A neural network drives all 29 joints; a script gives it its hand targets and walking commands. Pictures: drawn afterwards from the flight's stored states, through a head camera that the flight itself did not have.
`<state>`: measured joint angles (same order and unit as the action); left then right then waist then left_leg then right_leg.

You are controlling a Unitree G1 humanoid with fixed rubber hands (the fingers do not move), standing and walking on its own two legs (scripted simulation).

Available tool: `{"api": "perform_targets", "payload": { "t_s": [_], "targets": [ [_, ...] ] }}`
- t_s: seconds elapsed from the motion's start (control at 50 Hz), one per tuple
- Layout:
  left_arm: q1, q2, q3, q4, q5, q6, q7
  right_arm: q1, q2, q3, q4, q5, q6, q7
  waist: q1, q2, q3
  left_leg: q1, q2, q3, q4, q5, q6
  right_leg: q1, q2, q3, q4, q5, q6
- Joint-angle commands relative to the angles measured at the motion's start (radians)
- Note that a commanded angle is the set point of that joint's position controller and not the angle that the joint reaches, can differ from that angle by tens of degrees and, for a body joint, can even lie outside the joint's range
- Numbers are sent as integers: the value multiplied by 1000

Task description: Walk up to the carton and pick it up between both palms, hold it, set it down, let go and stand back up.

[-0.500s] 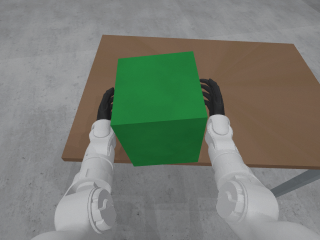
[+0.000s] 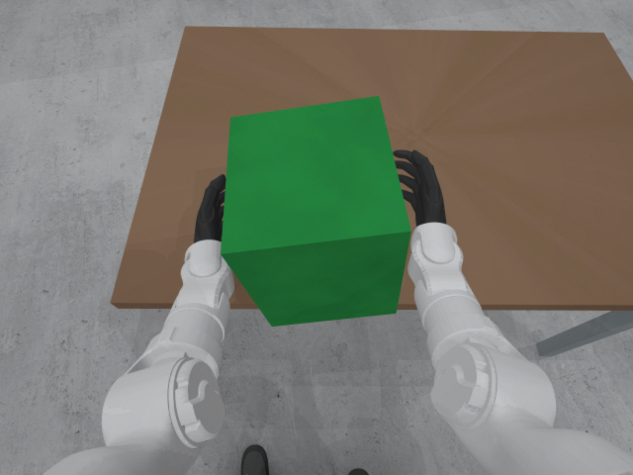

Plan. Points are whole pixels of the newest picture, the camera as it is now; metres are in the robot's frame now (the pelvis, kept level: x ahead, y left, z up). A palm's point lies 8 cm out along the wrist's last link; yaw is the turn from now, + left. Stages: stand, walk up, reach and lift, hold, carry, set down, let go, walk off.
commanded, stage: set down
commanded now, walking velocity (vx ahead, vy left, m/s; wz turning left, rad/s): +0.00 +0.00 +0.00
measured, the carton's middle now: (319, 223) +0.44 +0.01 -0.03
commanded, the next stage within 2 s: none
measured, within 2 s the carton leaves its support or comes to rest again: neither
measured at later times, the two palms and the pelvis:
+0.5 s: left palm (220, 238) +0.41 +0.15 -0.01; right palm (430, 227) +0.42 -0.14 +0.00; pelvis -0.02 +0.00 -0.01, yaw -1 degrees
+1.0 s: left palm (222, 237) +0.41 +0.14 -0.01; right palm (431, 232) +0.41 -0.15 +0.00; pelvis -0.02 +0.01 -0.01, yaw -1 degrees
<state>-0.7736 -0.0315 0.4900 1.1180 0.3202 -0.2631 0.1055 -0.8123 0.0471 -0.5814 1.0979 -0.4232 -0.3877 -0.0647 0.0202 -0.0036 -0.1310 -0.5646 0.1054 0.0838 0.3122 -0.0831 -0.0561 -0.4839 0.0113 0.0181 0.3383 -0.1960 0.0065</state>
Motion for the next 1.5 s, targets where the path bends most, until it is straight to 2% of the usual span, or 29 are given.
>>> {"api": "perform_targets", "payload": {
  "t_s": [0.0, 0.06, 0.22, 0.44, 0.6, 0.78, 1.48],
  "targets": [
    [-688, -531, -254, -95, 37, -129, -85, -468, 579, 284, 94, -108, -46, 135, 4, 11, -732, 475, -56, 80, 113, 462, 16, 169, 13, -117, 76, 714, 53],
    [-686, -517, -245, -50, 39, -155, -83, -467, 581, 281, 135, -122, -62, 136, 2, 10, -758, 432, -59, 78, 121, 447, 23, 161, 10, -114, 91, 732, 56],
    [-639, -466, -187, 108, 58, -191, -96, -492, 544, 266, 229, -140, -92, 131, 14, -52, -694, 268, -67, 81, 81, 305, 52, 218, 11, -91, 118, 741, 65],
    [-631, -417, -144, 172, 79, -215, -89, -509, 513, 206, 274, -170, -101, 139, 22, -45, -666, 209, -73, 89, 66, 190, 60, 184, 24, -91, 106, 580, 50],
    [-620, -410, -130, 168, 100, -207, -74, -518, 487, 164, 269, -181, -98, 149, 26, -25, -656, 247, -70, 89, 81, 185, 52, 115, 30, -104, 88, 481, 37],
    [-598, -411, -114, 146, 124, -196, -63, -511, 469, 135, 241, -191, -93, 157, 26, -20, -643, 285, -66, 87, 87, 207, 48, 83, 30, -113, 69, 434, 31],
    [-480, -439, -68, 5, 208, -145, -71, -396, 485, 105, 45, -217, -61, 162, 6, -25, -578, 357, -60, 71, 63, 301, 58, 130, 7, -113, 24, 454, 37]
  ]
}}
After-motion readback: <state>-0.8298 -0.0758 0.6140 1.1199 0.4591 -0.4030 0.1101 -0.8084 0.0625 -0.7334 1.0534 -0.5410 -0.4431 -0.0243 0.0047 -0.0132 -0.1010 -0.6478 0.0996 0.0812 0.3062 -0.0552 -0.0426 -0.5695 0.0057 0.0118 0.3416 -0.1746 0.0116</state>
